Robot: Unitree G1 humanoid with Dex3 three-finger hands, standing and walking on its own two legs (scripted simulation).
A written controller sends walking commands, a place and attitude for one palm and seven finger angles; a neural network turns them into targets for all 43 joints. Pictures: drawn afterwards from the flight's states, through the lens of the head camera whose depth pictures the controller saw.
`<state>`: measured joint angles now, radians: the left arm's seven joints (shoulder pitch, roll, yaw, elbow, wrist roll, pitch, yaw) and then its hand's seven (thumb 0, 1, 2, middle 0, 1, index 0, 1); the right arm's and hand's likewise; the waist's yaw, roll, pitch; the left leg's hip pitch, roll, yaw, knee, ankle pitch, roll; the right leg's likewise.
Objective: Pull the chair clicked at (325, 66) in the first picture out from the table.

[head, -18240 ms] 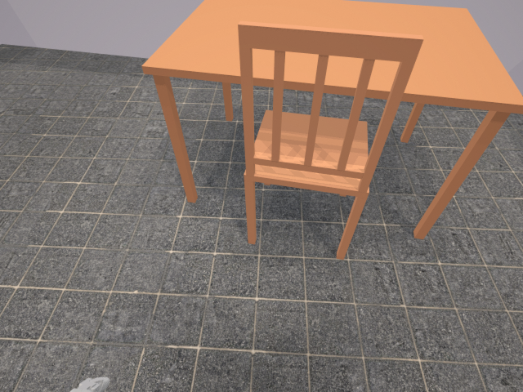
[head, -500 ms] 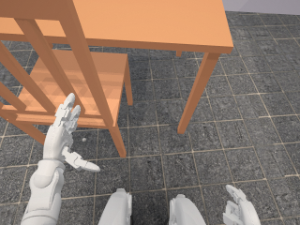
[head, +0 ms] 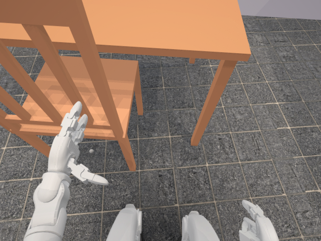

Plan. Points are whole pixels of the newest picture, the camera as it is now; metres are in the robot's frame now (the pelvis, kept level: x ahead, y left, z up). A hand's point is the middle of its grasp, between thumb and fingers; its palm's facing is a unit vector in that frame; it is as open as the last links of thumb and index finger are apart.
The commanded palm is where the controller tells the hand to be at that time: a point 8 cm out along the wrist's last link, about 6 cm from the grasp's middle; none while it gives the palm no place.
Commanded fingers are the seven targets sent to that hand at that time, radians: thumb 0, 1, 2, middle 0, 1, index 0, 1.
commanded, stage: aim the fingers beside a spindle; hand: left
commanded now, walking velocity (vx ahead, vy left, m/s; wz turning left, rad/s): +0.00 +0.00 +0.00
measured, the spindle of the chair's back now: (28, 84) +0.48 +0.37 +0.06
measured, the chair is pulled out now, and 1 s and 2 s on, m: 0.00 0.00 0.00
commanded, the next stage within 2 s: push the fingers through the gap in 1.64 s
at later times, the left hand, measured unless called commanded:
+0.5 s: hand (96, 149) +0.32 +0.17 +0.02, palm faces -0.07 -1.00 -0.04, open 16.9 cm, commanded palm +0.31 +0.23 +0.03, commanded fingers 0.00 -0.50 0.30 -0.06 -0.08 -0.06 -0.08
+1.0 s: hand (94, 149) +0.32 +0.17 +0.02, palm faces -0.05 -1.00 -0.04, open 16.9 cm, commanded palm +0.30 +0.23 +0.03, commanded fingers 0.00 -0.50 0.30 -0.06 -0.08 -0.06 -0.08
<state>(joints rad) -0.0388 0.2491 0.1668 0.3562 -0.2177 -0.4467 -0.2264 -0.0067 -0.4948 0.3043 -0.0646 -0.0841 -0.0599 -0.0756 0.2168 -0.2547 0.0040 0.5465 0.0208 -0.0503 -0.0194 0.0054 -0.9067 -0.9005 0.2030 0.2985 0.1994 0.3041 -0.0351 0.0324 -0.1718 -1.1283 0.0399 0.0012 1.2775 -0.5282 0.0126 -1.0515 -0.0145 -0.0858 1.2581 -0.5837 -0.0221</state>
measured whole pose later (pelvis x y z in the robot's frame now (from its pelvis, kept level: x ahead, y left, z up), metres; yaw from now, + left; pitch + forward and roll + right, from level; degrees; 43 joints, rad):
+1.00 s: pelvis +0.00 +0.00 +0.00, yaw +0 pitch +22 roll -2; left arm -0.07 0.25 0.16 0.39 -0.21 -0.43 -0.23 -0.01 -0.50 0.30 -0.07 -0.08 -0.06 -0.08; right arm 0.20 -0.25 0.01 0.55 0.02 -0.05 -0.02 0.01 -0.91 -0.90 0.20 0.30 0.20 0.30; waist -0.04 0.03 -0.17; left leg -1.14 0.04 -0.01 1.29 -0.53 0.01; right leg -1.07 -0.01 -0.09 1.27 -0.59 -0.02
